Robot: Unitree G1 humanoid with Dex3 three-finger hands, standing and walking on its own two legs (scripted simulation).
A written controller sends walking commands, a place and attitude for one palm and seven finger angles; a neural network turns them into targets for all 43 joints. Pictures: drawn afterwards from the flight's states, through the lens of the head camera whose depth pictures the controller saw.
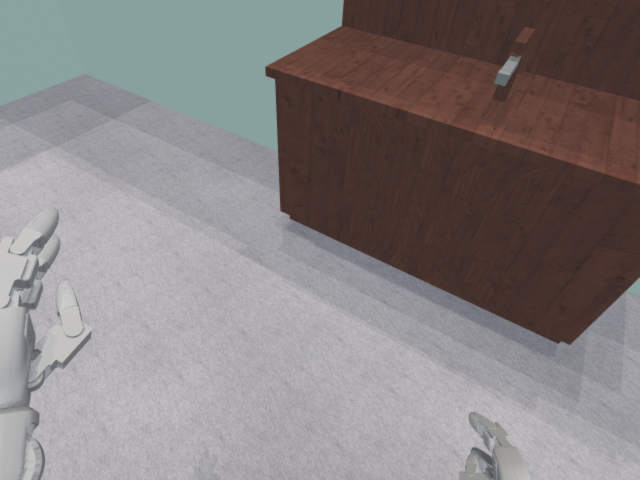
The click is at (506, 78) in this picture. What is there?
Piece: tap's lever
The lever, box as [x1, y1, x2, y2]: [494, 69, 510, 85]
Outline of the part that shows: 500,69 494,83 505,85 510,72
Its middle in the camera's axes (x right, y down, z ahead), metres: +0.46 -0.40 +0.97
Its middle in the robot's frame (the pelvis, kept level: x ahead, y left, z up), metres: +1.03 -0.39 +0.08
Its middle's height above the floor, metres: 0.85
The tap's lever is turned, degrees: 0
